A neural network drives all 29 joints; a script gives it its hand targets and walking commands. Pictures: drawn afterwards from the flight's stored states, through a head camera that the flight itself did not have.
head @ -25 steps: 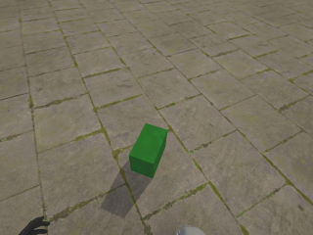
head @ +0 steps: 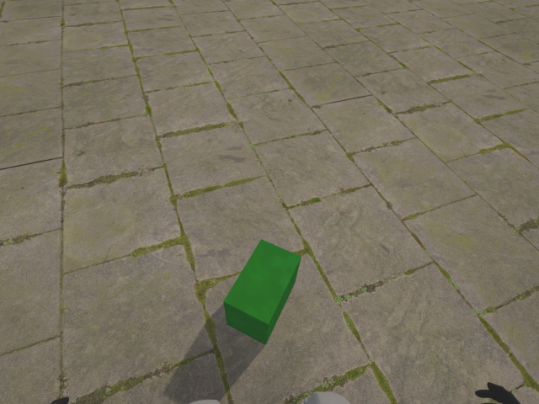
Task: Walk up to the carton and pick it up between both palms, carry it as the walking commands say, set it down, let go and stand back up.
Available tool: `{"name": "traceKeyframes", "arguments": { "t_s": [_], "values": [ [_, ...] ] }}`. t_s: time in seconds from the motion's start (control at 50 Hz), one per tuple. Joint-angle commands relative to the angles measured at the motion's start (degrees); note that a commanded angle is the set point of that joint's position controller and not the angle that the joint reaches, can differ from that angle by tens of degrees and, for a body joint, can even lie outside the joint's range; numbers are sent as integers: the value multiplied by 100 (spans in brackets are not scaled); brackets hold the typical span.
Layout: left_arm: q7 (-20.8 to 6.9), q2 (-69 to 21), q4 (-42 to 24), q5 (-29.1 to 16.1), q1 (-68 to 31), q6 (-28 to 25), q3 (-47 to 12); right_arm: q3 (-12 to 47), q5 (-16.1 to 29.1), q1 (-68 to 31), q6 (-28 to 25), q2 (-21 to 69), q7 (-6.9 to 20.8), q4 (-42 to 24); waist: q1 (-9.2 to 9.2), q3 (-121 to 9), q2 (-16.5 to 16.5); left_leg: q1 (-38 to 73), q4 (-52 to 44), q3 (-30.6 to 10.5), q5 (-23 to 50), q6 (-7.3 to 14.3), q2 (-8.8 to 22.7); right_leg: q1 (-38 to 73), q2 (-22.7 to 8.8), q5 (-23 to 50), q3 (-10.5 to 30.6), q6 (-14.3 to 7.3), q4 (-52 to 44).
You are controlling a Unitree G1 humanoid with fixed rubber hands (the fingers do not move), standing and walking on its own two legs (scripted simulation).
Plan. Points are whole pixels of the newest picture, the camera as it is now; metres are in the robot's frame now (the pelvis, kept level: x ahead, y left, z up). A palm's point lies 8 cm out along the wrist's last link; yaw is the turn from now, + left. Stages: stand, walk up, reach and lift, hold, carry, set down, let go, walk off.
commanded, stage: walk up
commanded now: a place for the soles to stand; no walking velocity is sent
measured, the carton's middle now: (263, 291) +0.58 +0.01 -0.65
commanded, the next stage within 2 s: none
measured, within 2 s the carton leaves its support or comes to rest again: neither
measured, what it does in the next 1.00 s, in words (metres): steps on the spot: right foot, then left foot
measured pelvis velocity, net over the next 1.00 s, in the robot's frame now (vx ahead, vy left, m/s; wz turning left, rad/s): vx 0.06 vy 0.07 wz -0.04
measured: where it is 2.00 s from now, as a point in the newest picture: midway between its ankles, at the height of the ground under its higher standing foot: outside the picture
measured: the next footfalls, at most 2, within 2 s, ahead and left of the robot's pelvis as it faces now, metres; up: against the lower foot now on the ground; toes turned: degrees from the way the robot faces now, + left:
right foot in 0.14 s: +0.15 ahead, -0.15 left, +0.00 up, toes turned -3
left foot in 1.00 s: +0.15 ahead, +0.23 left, +0.00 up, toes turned -3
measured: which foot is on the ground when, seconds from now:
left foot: down 0.00-0.72, up 0.74-0.98, down 1.00-1.00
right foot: up 0.00-0.12, down 0.14-1.00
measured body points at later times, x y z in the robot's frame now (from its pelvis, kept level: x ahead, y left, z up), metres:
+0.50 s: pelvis +0.06 -0.02 +0.00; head +0.07 -0.03 +0.45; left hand +0.20 +0.31 -0.08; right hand +0.18 -0.35 -0.11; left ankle +0.06 +0.11 -0.72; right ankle +0.11 -0.15 -0.72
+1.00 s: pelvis +0.06 +0.07 -0.01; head +0.11 +0.04 +0.44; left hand +0.08 +0.48 -0.06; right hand +0.21 -0.30 -0.10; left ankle +0.10 +0.23 -0.72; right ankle +0.11 -0.15 -0.72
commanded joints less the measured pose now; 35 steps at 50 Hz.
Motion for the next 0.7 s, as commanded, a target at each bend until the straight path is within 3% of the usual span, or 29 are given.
{"name": "traceKeyframes", "arguments": {
  "t_s": [0.0,0.04,0.06,0.08,0.1,0.12,0.14,0.16,0.2,0.24,0.26,0.28,0.3,0.34,0.4,0.52,0.68],
  "values": [
    [28,847,-121,-11,346,-83,249,-315,-61,210,46,-1254,-54,-213,-80,-104,1389,368,-1307,-1355,1429,1164,1348,-331,-163,307,-112,64,-603],
    [76,672,5,-48,345,-74,234,-225,-74,-100,115,-1137,-53,-240,57,-194,1461,-120,-854,-922,2287,1043,1191,478,39,725,-377,57,-1189],
    [119,632,112,-50,395,-78,245,-198,-33,-202,163,-1110,-52,-237,130,-289,1369,-249,-507,-805,2102,938,1107,843,151,1149,-458,23,-1597],
    [157,692,206,-24,413,-92,280,-135,8,-257,213,-995,-57,-250,174,-366,1185,-481,-150,-707,1416,747,951,1223,233,1477,-415,-57,-1940],
    [193,815,240,-1,359,-114,309,-30,35,-234,252,-768,-72,-256,204,-388,800,-783,167,-592,596,507,797,1524,85,1529,-126,-187,-2252],
    [225,1059,203,42,264,-169,334,76,54,-70,279,-463,-81,-257,121,-404,-172,-1071,938,-292,-25,247,469,1569,-829,1545,1101,-402,-2841],
    [237,1496,30,9,-62,-208,372,75,110,-90,347,-509,-128,-207,76,-514,-672,-963,1412,-249,-1450,-1,38,992,-1922,1289,2677,-1123,-3521],
    [233,1481,62,-13,-298,-198,356,-29,117,-157,415,-846,-175,-15,76,-452,-346,-671,1717,-611,-1806,-12,174,772,-1939,1185,2695,-1374,-3416],
    [282,1322,119,-16,-659,-156,246,-50,77,14,392,-819,-185,214,-52,-406,-534,-473,1139,-597,-1461,42,251,713,-1565,1551,1956,-1128,-3012],
    [241,1106,166,-72,-1003,-80,109,-49,10,211,326,-787,-175,515,-211,-448,-699,453,52,-354,-424,47,57,261,-1091,1977,1052,-745,-2655],
    [226,904,217,-88,-1037,-69,30,-68,-40,77,293,-895,-167,572,-185,-510,-443,625,-170,-656,95,56,217,174,-928,1975,784,-514,-2530],
    [224,818,267,-111,-1040,-63,-1,-56,-29,-232,268,-1022,-140,557,-46,-473,-49,389,-383,-1112,406,127,520,356,-614,1606,496,-298,-2416],
    [233,843,376,-124,-1081,-55,14,-24,4,-461,259,-997,-115,611,28,-539,19,222,-411,-1155,534,194,589,703,-467,1344,351,-239,-2409],
    [241,943,559,-112,-1230,-62,38,67,65,-616,291,-849,-117,776,-1,-583,-181,187,-316,-904,689,160,441,1040,-627,1678,464,-303,-2597],
    [249,940,770,-116,-1428,-57,1,114,65,-670,330,-749,-121,1070,-48,-650,3,433,-444,-794,943,95,364,1164,-794,2212,524,-367,-2709],
    [225,771,1182,-105,-1843,16,-91,178,60,-1166,358,-727,-104,1482,4,-512,226,464,-1196,-1025,745,71,545,1466,-605,1716,289,-154,-3126],
    [191,710,1667,-82,-2041,31,-148,263,44,-1593,393,-682,-81,1869,27,-431,418,804,-1854,-1050,609,-45,608,1745,-563,1723,209,-27,-3738]
  ]
}}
